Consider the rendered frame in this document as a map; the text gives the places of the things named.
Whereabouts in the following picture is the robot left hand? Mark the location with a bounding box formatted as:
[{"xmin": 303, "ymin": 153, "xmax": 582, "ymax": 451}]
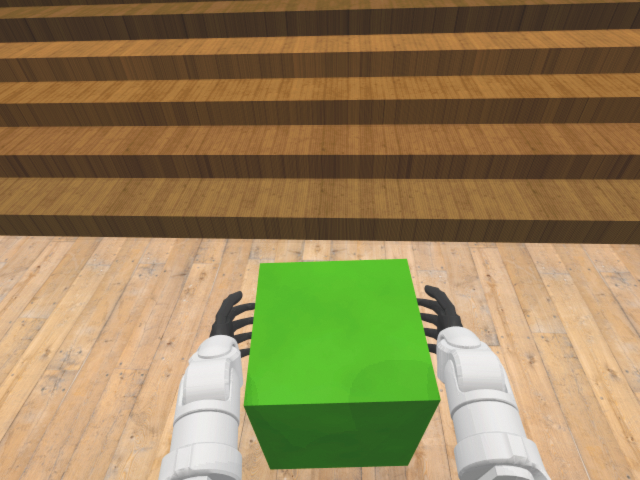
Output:
[{"xmin": 209, "ymin": 291, "xmax": 255, "ymax": 358}]

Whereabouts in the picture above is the robot right forearm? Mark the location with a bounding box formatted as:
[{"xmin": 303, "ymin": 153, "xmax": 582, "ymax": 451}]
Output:
[{"xmin": 436, "ymin": 326, "xmax": 551, "ymax": 480}]

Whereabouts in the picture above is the robot right hand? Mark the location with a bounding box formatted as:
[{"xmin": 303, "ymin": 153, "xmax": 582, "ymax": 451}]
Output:
[{"xmin": 416, "ymin": 285, "xmax": 463, "ymax": 354}]

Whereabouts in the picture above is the robot left forearm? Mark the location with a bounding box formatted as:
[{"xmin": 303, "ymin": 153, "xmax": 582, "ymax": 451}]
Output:
[{"xmin": 158, "ymin": 335, "xmax": 243, "ymax": 480}]

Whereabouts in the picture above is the carton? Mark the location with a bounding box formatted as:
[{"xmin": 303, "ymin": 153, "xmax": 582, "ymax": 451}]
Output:
[{"xmin": 244, "ymin": 259, "xmax": 441, "ymax": 470}]

